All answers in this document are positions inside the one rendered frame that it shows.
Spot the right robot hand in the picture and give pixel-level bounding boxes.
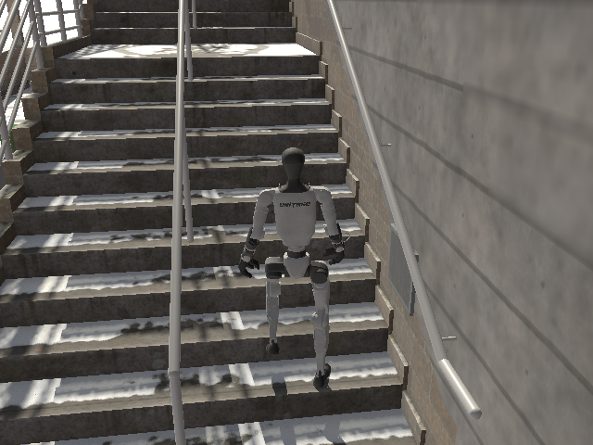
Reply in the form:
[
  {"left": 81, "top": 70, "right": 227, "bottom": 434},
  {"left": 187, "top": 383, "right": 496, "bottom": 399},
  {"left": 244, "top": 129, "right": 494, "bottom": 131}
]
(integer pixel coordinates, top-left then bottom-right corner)
[{"left": 322, "top": 248, "right": 345, "bottom": 265}]

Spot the right robot forearm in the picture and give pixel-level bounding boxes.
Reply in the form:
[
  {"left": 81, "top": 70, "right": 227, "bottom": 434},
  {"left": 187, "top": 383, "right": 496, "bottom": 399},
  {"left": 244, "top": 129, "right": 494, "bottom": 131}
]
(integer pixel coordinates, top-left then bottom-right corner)
[{"left": 329, "top": 222, "right": 345, "bottom": 252}]

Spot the left robot forearm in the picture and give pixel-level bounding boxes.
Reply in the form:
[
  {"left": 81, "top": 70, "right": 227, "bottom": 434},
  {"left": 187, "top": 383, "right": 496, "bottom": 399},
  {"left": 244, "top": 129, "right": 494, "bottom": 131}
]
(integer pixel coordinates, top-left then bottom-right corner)
[{"left": 241, "top": 225, "right": 259, "bottom": 262}]

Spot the left robot hand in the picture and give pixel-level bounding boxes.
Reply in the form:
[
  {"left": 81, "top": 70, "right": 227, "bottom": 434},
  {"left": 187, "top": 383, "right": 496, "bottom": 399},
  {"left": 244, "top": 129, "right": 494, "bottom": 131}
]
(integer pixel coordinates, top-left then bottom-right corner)
[{"left": 238, "top": 258, "right": 259, "bottom": 278}]

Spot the robot left thigh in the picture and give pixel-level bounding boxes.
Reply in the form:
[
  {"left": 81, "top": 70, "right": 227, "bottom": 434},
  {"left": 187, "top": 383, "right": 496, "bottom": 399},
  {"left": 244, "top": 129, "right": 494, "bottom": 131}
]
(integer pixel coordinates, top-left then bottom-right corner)
[{"left": 265, "top": 257, "right": 284, "bottom": 297}]

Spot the robot head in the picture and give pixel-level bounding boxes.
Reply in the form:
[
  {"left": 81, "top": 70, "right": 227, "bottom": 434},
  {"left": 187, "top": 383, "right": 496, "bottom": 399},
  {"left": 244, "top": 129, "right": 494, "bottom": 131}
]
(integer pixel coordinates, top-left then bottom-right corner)
[{"left": 278, "top": 147, "right": 310, "bottom": 193}]

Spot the robot right upper arm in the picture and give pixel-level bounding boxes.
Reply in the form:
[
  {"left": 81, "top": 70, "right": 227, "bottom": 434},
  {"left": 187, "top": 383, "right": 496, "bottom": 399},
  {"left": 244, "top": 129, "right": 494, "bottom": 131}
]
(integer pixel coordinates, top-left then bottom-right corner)
[{"left": 313, "top": 186, "right": 339, "bottom": 236}]

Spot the robot left upper arm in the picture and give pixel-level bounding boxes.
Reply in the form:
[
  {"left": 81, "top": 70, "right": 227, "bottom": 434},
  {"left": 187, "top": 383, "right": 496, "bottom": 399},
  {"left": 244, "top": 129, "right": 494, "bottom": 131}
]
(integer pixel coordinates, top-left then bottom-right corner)
[{"left": 250, "top": 188, "right": 275, "bottom": 240}]

